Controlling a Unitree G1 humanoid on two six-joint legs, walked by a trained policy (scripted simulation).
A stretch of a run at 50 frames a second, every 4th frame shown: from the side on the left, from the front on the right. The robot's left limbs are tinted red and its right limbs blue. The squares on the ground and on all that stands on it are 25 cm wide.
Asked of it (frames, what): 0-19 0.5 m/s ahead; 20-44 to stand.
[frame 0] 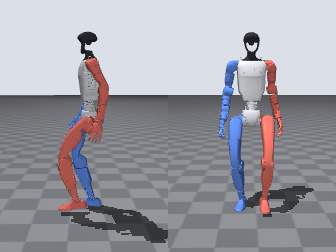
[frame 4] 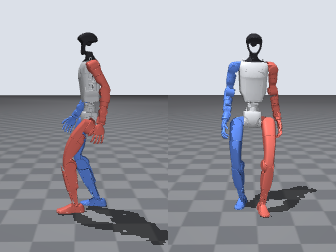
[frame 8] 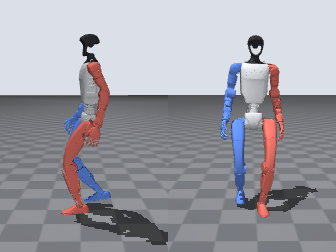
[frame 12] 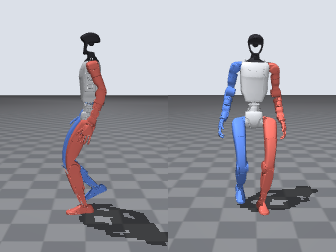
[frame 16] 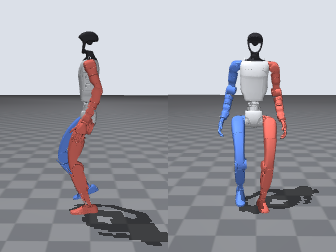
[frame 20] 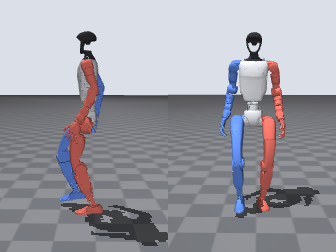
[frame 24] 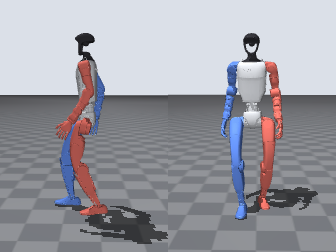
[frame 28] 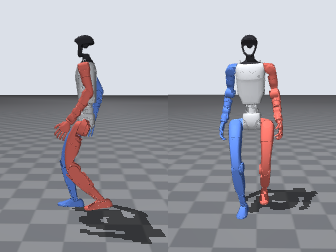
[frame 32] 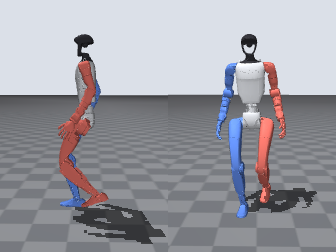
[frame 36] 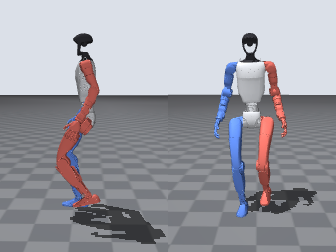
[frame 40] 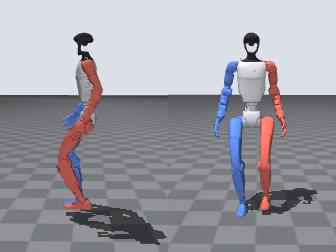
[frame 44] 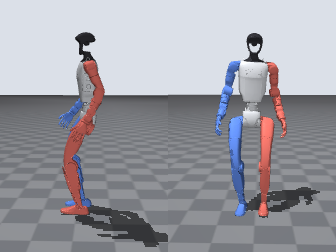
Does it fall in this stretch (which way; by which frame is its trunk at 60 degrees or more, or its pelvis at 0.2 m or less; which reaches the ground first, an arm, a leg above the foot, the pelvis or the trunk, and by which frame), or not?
no
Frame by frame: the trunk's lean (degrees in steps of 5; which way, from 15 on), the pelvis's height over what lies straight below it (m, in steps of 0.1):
0: 0, 0.8
4: 0, 0.8
8: 0, 0.7
12: 0, 0.8
16: 0, 0.8
20: 0, 0.8
24: 5, 0.8
28: 5, 0.7
32: 5, 0.8
36: 5, 0.8
40: 5, 0.8
44: 5, 0.8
